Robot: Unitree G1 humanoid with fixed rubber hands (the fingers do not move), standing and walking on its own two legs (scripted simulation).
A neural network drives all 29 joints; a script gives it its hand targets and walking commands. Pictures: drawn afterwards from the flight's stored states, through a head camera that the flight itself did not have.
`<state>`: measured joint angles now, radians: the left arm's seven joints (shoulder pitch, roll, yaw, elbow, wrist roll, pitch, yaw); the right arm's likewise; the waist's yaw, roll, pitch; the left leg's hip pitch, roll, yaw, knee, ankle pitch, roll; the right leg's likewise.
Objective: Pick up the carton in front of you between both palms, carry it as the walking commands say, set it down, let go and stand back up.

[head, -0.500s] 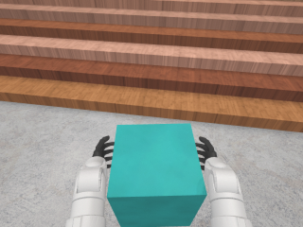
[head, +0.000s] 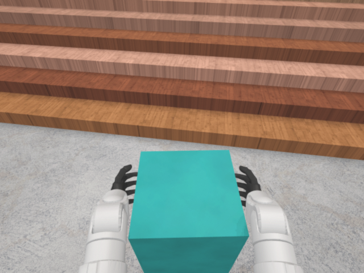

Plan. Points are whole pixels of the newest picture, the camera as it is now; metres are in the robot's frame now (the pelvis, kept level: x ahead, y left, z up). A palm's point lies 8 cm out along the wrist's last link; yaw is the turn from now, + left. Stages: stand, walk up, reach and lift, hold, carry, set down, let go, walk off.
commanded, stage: hold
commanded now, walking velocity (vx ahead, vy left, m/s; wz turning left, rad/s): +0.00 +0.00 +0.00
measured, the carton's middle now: (186, 214) +0.28 +0.00 -0.02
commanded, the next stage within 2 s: carry in 0.12 s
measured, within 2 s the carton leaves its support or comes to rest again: neither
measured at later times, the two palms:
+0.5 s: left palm (128, 161) +0.36 +0.14 +0.08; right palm (253, 165) +0.35 -0.16 +0.08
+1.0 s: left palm (148, 110) +0.59 +0.12 +0.07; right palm (243, 113) +0.57 -0.19 +0.08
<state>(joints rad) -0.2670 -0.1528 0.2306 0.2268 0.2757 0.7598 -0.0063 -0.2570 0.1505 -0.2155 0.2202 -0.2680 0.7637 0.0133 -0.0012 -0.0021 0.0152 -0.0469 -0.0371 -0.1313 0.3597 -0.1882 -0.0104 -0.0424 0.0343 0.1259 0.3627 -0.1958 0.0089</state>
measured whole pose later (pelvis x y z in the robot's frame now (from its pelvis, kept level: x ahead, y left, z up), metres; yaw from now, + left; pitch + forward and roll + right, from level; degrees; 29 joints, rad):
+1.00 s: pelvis +0.36 -0.02 -0.02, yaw -2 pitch +4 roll -1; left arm 0.11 -0.14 0.04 -0.56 0.01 1.12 0.16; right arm 0.10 0.14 -0.03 -0.55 0.01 1.13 -0.16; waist -0.05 0.02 -0.14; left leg 0.09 0.05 0.15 0.24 -0.40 -0.02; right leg -0.58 -0.06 -0.20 0.56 -0.10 -0.03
